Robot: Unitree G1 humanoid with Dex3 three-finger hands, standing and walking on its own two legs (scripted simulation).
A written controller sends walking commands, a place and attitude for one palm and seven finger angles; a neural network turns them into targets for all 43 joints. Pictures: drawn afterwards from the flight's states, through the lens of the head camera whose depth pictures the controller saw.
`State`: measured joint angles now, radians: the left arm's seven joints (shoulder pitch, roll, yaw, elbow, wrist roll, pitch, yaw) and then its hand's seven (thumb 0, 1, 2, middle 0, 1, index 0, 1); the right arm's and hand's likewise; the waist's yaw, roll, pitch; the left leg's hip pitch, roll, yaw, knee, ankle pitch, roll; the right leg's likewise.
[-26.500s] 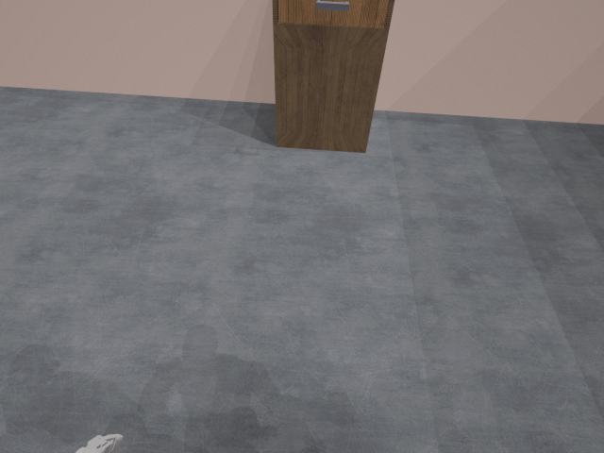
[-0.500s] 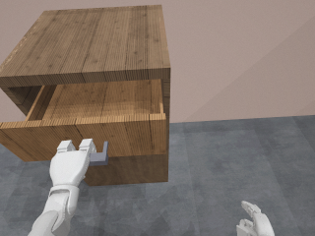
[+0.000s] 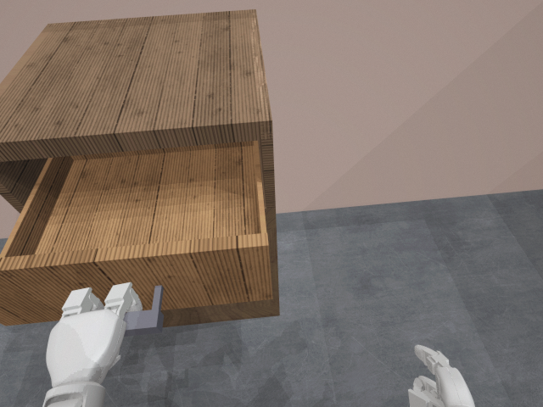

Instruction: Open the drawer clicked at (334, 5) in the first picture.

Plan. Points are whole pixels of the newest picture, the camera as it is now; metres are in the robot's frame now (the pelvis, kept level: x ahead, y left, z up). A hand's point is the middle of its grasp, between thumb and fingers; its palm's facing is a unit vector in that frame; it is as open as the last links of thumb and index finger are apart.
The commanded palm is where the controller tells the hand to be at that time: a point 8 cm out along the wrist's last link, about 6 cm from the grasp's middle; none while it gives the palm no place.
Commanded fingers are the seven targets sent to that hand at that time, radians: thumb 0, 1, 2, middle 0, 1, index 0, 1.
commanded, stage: pull the drawer open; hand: left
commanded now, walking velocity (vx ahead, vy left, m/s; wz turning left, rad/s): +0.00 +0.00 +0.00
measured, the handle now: (116, 310) +0.24 +0.25 +0.01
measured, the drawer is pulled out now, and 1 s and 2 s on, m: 0.21 0.30 0.29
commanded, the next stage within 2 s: open the thumb to release the handle in 0.50 s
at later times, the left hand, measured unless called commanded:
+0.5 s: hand out of the picture +0.11 +0.24 -0.01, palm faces -0.04 -0.10 -0.99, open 5.9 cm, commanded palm +0.05 +0.25 +0.05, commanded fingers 0.00 0.90 0.90 -0.40 -1.35 -0.40 -1.35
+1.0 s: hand out of the picture +0.11 +0.24 -0.01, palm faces -0.01 -0.07 -1.00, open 9.9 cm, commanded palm +0.08 +0.24 +0.05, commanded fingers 0.00 -0.50 0.30 -0.30 -1.20 -0.30 -1.20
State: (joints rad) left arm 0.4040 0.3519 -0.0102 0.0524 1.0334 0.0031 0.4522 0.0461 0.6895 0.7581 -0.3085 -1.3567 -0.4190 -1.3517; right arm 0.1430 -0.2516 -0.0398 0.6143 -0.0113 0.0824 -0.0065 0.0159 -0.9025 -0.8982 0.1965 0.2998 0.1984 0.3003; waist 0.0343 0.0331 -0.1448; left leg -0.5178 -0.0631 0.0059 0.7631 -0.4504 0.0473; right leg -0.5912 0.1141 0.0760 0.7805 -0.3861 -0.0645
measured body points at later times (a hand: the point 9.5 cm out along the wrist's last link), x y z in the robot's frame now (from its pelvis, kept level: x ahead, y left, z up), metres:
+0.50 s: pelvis -0.01 -0.01 -0.02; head +0.01 -0.03 +0.43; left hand +0.10 +0.24 +0.04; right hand +0.23 -0.19 -0.10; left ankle -0.05 +0.09 -0.71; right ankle -0.01 -0.08 -0.71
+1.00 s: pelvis -0.02 -0.02 -0.02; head +0.00 -0.05 +0.43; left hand +0.10 +0.24 +0.04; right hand +0.19 -0.22 -0.12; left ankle -0.05 +0.09 -0.71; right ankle -0.01 -0.08 -0.71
